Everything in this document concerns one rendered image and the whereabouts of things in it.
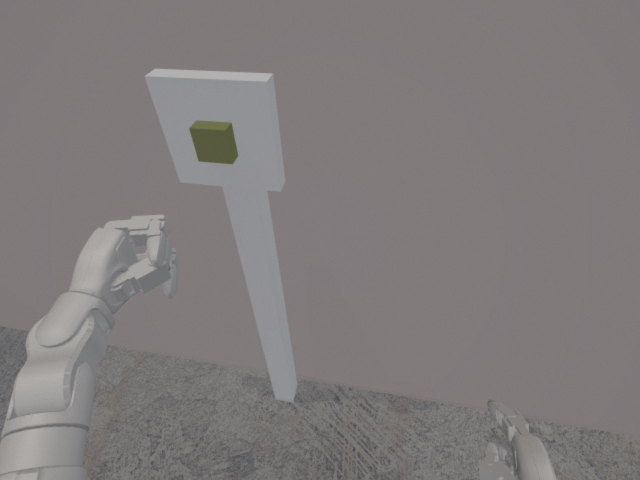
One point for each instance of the panel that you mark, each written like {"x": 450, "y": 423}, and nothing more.
{"x": 248, "y": 101}

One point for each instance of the button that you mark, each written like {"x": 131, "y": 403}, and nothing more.
{"x": 214, "y": 141}

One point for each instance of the robot right hand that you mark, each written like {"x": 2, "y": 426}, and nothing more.
{"x": 526, "y": 458}

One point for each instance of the robot left hand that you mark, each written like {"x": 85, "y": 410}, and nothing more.
{"x": 108, "y": 267}

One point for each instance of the robot left forearm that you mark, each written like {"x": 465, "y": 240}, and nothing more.
{"x": 45, "y": 430}

